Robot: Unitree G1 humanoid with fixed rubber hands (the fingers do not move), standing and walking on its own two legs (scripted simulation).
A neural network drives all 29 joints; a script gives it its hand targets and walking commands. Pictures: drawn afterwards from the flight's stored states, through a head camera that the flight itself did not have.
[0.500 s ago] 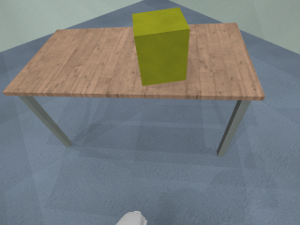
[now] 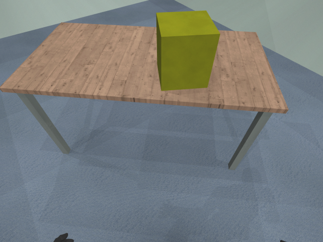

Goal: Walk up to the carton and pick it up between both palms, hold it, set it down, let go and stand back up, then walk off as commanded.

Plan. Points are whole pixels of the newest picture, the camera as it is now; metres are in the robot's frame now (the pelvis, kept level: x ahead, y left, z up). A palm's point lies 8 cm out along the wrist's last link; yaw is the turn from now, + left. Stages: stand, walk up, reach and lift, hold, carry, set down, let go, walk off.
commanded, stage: stand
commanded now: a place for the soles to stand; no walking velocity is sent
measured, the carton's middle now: (183, 51) +0.84 +0.00 +0.00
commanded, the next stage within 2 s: none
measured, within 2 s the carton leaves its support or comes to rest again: neither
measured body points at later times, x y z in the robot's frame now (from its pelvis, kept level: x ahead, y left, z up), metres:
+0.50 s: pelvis -0.03 -0.01 +0.00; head +0.00 -0.01 +0.45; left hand +0.08 +0.30 -0.11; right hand +0.09 -0.30 -0.11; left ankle +0.02 +0.10 -0.73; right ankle -0.01 -0.13 -0.73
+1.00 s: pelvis -0.02 -0.01 +0.00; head +0.00 +0.00 +0.45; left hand +0.08 +0.30 -0.11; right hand +0.10 -0.30 -0.11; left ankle +0.02 +0.10 -0.73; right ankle -0.01 -0.13 -0.73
